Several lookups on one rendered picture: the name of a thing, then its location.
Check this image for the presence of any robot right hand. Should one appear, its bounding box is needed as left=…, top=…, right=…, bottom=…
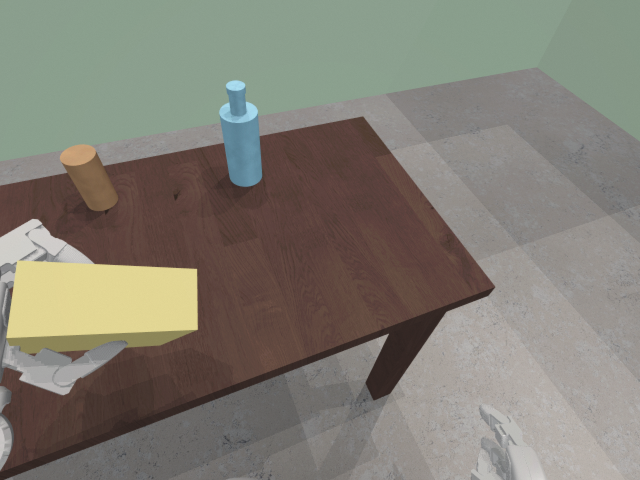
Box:
left=471, top=403, right=547, bottom=480

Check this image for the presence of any sponge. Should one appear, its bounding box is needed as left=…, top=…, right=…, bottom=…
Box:
left=6, top=260, right=198, bottom=354

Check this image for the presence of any robot left hand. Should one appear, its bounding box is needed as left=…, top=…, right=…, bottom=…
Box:
left=0, top=219, right=128, bottom=395

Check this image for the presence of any table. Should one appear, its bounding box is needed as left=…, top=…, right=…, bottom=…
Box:
left=0, top=116, right=495, bottom=480

